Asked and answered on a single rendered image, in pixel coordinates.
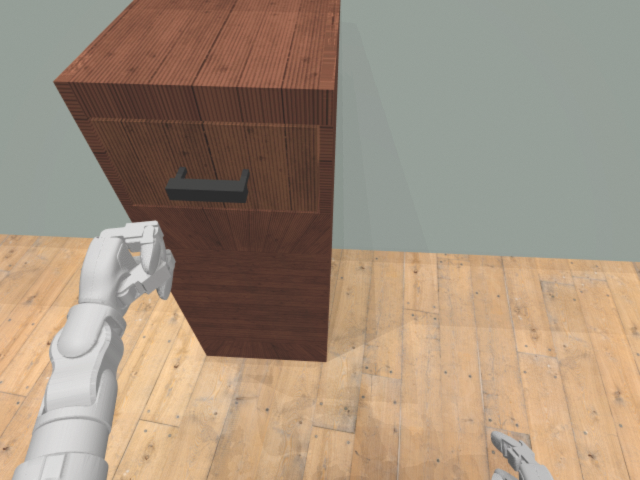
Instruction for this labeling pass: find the right robot hand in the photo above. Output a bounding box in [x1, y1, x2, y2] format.
[491, 431, 554, 480]

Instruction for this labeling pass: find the left robot hand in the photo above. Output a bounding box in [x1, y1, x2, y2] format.
[78, 221, 176, 317]

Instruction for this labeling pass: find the drawer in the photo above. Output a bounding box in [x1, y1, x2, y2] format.
[91, 118, 320, 211]

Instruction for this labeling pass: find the handle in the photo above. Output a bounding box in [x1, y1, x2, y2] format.
[165, 167, 250, 203]

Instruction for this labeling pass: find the cabinet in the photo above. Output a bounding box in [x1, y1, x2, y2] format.
[53, 0, 340, 362]

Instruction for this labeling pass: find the left robot forearm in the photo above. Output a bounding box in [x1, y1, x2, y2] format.
[12, 302, 127, 480]

